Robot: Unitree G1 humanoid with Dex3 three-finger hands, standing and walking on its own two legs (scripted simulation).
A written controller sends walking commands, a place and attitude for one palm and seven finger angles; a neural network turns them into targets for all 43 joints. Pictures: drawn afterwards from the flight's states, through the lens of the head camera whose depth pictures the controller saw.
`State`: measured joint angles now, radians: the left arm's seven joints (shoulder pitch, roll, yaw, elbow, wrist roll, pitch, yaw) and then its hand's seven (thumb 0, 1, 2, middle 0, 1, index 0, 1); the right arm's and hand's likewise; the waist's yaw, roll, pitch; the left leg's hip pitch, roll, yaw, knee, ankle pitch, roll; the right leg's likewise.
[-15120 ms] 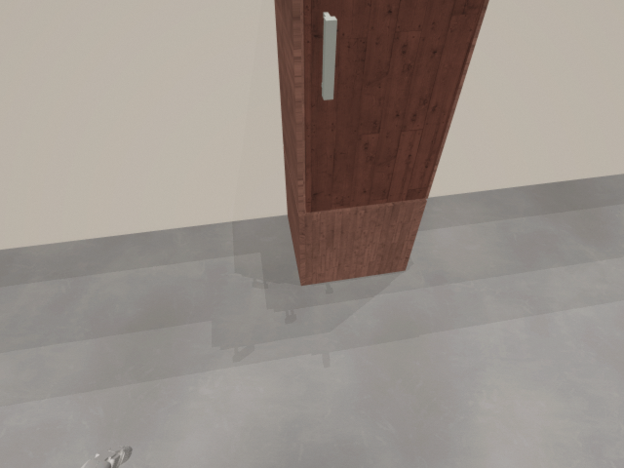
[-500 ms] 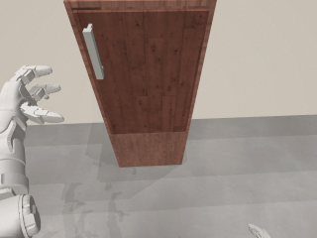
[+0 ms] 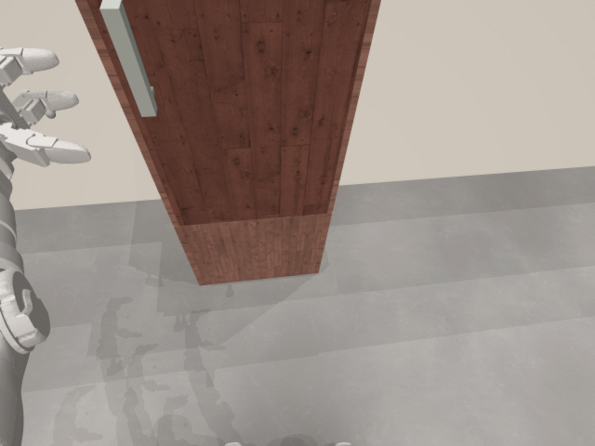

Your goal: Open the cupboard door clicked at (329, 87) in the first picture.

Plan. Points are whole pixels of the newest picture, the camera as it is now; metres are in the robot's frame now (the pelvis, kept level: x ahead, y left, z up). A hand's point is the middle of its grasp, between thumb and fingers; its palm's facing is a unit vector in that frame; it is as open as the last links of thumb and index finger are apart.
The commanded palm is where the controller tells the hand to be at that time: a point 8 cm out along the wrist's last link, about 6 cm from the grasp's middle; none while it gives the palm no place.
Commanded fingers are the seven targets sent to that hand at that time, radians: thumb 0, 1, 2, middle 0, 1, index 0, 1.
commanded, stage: move the hooked fingers beside the handle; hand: left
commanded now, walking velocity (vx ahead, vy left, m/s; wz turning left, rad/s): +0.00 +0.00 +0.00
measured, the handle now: (134, 57) +0.62 +0.22 +0.15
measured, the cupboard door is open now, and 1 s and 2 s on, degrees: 0 0 0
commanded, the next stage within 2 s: none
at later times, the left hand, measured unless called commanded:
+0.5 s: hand (64, 69) +0.57 +0.29 +0.17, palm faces +0.10 -0.99 -0.02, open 14.0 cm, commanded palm +0.55 +0.33 +0.15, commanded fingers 0.00 -0.50 0.30 -0.30 -1.20 -0.30 -1.20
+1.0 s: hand (65, 83) +0.55 +0.29 +0.16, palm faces +0.09 -1.00 -0.02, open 14.0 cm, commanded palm +0.54 +0.33 +0.15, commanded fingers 0.00 -0.50 0.30 -0.30 -1.20 -0.30 -1.20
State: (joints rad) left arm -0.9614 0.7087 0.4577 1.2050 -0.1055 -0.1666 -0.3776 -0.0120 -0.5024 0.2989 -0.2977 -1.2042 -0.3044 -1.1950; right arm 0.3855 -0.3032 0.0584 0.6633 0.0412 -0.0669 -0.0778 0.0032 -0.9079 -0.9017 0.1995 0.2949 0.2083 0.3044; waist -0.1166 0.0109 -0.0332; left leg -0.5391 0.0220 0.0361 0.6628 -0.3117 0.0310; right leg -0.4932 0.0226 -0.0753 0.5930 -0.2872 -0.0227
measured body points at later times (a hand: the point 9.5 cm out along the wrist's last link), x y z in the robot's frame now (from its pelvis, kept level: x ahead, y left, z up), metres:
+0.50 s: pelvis +0.02 +0.01 -0.01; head +0.15 +0.03 +0.42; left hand +0.56 +0.34 +0.17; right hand -0.06 -0.26 -0.10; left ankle +0.00 +0.10 -0.72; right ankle +0.00 -0.11 -0.72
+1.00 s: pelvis +0.04 +0.01 -0.01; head +0.15 +0.03 +0.43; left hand +0.54 +0.34 +0.16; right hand +0.01 -0.26 -0.11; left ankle +0.00 +0.10 -0.72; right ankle +0.00 -0.11 -0.72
